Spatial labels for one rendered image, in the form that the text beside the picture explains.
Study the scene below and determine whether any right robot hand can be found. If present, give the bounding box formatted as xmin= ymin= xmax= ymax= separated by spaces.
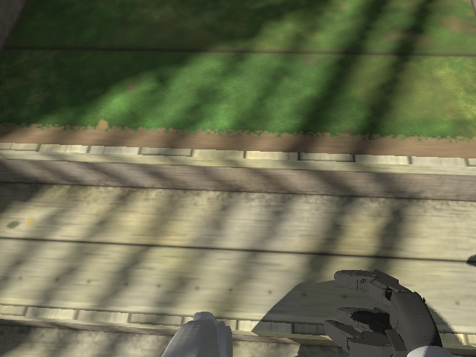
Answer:
xmin=324 ymin=269 xmax=445 ymax=357

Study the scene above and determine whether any left robot thigh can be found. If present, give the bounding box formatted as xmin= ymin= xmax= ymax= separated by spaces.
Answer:
xmin=162 ymin=319 xmax=233 ymax=357

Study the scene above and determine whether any left robot shin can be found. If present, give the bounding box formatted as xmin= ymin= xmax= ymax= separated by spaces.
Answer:
xmin=193 ymin=312 xmax=218 ymax=324

